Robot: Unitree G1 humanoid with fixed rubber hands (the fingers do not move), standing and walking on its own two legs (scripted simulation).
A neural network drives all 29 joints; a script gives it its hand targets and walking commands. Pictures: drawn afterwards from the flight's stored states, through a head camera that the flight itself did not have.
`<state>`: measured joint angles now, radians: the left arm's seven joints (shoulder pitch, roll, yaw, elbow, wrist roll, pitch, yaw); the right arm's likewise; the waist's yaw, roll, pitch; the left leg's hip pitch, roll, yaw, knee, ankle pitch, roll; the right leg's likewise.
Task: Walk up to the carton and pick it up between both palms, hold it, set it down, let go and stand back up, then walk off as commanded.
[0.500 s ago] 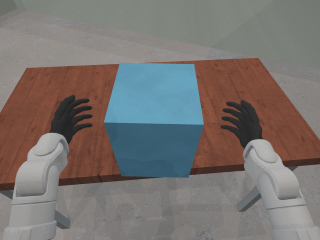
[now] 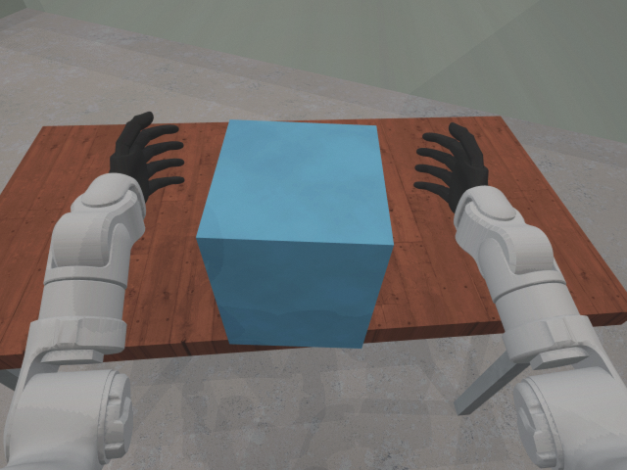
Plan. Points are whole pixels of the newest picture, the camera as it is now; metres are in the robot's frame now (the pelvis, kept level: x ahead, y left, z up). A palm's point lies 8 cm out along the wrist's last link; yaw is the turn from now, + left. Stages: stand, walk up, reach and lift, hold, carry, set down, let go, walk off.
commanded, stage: reach and lift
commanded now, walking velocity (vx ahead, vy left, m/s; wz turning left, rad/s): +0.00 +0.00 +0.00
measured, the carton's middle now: (299, 240) +0.43 +0.03 +0.05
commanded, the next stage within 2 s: none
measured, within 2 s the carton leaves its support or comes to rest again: neither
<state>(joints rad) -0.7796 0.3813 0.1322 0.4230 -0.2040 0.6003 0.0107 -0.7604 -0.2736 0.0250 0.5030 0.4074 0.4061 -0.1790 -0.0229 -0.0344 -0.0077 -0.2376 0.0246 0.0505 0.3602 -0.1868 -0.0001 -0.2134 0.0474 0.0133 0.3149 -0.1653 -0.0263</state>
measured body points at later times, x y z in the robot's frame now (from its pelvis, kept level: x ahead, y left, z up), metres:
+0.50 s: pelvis +0.01 +0.00 +0.00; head +0.05 +0.01 +0.45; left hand +0.46 +0.22 +0.12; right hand +0.44 -0.16 +0.10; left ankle +0.00 +0.11 -0.75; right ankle -0.01 -0.10 -0.75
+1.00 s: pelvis +0.00 +0.00 -0.01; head +0.04 +0.02 +0.44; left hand +0.45 +0.20 +0.09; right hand +0.44 -0.15 +0.08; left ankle +0.00 +0.11 -0.75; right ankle -0.01 -0.10 -0.75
